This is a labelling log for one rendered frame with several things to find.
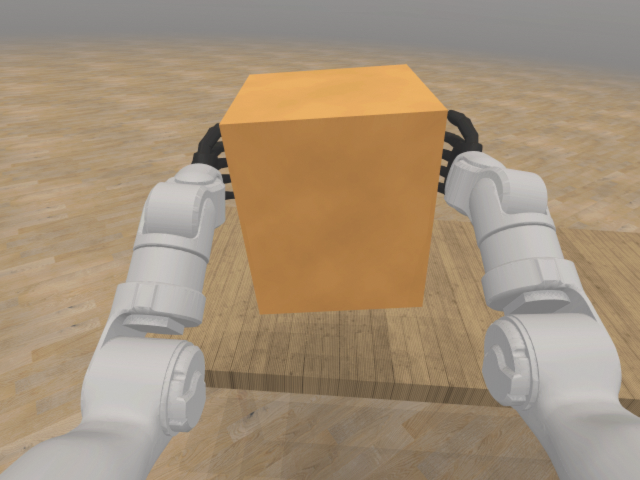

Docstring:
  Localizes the left robot upper arm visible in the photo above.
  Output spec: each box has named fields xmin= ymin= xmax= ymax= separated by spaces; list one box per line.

xmin=0 ymin=336 xmax=206 ymax=480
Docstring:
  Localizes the robot right forearm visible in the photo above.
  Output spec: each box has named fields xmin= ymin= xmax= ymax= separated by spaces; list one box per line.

xmin=444 ymin=151 xmax=622 ymax=394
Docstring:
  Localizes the right robot upper arm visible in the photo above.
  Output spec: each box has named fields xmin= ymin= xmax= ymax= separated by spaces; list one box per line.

xmin=482 ymin=313 xmax=640 ymax=480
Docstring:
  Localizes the robot right hand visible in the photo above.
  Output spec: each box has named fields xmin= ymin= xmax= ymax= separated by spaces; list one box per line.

xmin=437 ymin=110 xmax=483 ymax=195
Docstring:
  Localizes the robot left forearm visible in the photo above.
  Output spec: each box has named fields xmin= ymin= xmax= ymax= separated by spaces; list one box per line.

xmin=81 ymin=163 xmax=225 ymax=417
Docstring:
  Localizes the table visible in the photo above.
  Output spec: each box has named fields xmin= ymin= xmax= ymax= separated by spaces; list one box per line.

xmin=145 ymin=206 xmax=640 ymax=417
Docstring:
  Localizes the carton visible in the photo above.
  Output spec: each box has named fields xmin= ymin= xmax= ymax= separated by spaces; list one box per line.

xmin=219 ymin=64 xmax=448 ymax=315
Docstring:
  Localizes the robot left hand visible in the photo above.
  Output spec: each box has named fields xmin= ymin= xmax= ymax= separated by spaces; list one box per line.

xmin=191 ymin=123 xmax=235 ymax=200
